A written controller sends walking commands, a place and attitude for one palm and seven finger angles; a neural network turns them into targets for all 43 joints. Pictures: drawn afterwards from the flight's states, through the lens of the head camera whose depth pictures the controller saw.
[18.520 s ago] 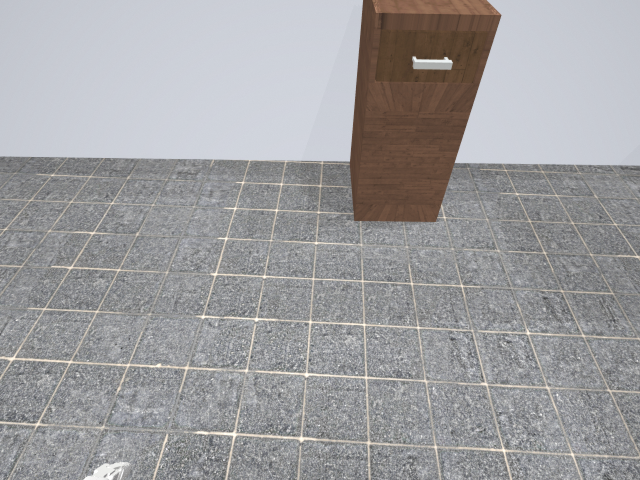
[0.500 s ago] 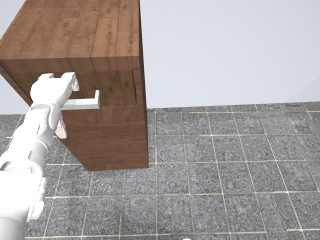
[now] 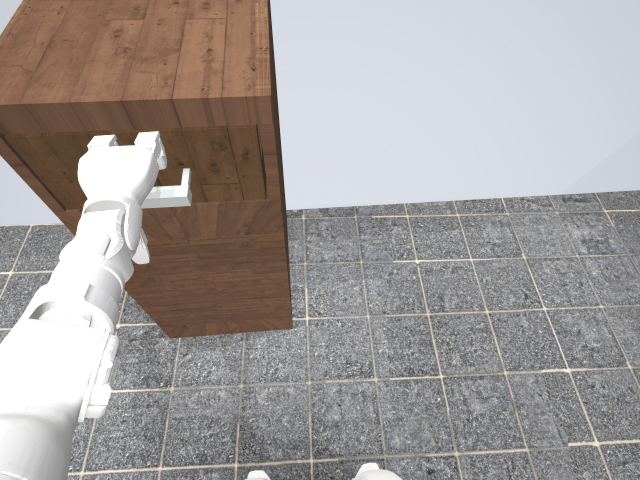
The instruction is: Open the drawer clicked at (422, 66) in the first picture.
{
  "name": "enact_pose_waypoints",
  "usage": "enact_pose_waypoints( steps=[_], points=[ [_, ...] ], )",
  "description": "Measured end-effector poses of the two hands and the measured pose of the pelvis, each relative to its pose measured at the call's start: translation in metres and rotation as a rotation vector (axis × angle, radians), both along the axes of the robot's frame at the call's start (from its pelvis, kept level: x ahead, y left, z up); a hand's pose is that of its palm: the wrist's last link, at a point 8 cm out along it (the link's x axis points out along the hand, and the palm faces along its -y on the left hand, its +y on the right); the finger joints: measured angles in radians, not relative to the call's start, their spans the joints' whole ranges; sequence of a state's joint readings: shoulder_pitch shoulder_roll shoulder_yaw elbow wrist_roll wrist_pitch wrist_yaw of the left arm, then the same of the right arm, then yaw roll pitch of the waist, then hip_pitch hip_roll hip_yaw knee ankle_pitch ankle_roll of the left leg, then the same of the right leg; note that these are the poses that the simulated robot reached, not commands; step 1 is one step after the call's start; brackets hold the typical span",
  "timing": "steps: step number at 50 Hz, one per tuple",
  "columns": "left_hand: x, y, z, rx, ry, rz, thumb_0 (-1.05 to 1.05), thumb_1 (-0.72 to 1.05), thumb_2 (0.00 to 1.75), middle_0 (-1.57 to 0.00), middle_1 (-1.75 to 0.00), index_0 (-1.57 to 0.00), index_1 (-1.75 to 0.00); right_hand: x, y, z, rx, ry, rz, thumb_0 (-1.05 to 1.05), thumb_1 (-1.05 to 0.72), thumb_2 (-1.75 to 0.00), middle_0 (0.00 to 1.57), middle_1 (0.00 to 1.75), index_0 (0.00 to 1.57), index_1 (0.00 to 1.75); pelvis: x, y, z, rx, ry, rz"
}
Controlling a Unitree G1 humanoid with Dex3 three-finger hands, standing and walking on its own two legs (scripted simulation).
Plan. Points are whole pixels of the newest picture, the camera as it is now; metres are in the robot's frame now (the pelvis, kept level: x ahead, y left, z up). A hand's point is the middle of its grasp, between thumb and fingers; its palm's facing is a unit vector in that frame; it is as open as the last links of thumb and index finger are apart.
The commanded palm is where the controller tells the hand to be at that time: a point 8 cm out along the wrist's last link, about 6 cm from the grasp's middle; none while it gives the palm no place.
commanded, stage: lower the fingers behind the handle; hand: left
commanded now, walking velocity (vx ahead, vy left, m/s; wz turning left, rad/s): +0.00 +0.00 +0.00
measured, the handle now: (150, 187) +0.53 +0.23 +0.01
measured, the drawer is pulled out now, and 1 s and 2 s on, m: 0.00 0.00 0.00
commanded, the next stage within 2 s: close the thumb around the handle in 0.90 s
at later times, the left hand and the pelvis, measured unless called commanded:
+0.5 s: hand (148, 221) +0.48 +0.23 -0.02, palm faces -0.02 -0.01 -1.00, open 13.7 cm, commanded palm +0.48 +0.24 +0.04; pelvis -0.01 +0.00 -0.02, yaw +0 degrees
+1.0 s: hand (145, 221) +0.48 +0.24 -0.01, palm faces -0.03 -0.03 -1.00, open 13.8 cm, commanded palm +0.47 +0.25 +0.04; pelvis -0.01 +0.01 -0.02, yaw -1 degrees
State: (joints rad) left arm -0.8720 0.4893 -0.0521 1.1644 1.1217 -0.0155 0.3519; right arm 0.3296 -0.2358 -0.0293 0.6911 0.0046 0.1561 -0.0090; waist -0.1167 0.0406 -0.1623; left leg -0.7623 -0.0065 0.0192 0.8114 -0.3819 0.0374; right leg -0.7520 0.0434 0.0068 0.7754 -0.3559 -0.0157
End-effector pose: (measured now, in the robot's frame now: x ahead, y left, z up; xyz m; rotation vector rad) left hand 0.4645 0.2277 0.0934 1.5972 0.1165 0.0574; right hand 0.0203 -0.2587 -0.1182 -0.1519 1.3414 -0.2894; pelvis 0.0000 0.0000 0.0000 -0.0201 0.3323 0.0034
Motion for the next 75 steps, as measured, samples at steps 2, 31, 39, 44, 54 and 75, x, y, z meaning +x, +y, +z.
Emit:
enact_pose_waypoints(
  steps=[2, 31, 39, 44, 54, 75],
  points=[
    [-0.001, 0.001, -0.005, 0.004, 0.045, 0.009, 0.0, -0.49, 0.3, -0.33, -1.21, -0.31, -1.24, -0.005, -0.002, 0.001, -0.009, -0.004, -0.007, 0.0, -0.91, -0.9, 0.21, 0.3, 0.2, 0.3, -0.003, -0.001, 0.0, 0.001, -0.002, -0.002],
    [0.002, 0.004, -0.051, -0.039, 0.004, -0.026, 0.0, -0.49, 0.3, -0.33, -1.2, -0.34, -1.24, -0.032, -0.007, -0.014, -0.051, 0.077, -0.002, 0.0, -0.91, -0.9, 0.2, 0.3, 0.2, 0.3, -0.009, 0.001, -0.021, -0.015, 0.078, -0.002],
    [0.001, 0.006, -0.049, -0.052, 0.036, -0.041, 0.0, -0.49, 0.3, -0.31, -1.19, -0.33, -1.21, -0.024, -0.006, -0.01, -0.062, 0.043, -0.003, 0.0, -0.91, -0.9, 0.21, 0.3, 0.2, 0.3, -0.009, 0.003, -0.019, -0.012, 0.068, -0.009],
    [0.0, 0.008, -0.05, -0.059, 0.021, -0.063, 0.0, -0.49, 0.3, -0.31, -1.2, -0.33, -1.2, -0.026, -0.008, -0.01, -0.073, 0.05, -0.003, 0.0, -0.91, -0.9, 0.21, 0.3, 0.2, 0.3, -0.009, 0.004, -0.021, -0.013, 0.07, -0.014],
    [-0.001, 0.008, -0.053, -0.053, -0.02, -0.072, 0.0, -0.47, 0.31, -0.33, -1.23, -0.32, -1.2, -0.029, -0.007, -0.011, -0.074, 0.076, -0.008, 0.0, -0.91, -0.9, 0.2, 0.3, 0.2, 0.3, -0.008, 0.008, -0.022, -0.016, 0.075, -0.016],
    [0.002, 0.006, -0.05, -0.045, 0.008, -0.055, 0.0, 0.43, 0.7, -0.35, -1.27, -0.38, -1.3, -0.031, -0.002, -0.01, -0.06, 0.079, -0.017, 0.0, -0.91, -0.9, 0.21, 0.3, 0.2, 0.3, -0.004, 0.009, -0.019, -0.015, 0.067, -0.017]
  ],
)
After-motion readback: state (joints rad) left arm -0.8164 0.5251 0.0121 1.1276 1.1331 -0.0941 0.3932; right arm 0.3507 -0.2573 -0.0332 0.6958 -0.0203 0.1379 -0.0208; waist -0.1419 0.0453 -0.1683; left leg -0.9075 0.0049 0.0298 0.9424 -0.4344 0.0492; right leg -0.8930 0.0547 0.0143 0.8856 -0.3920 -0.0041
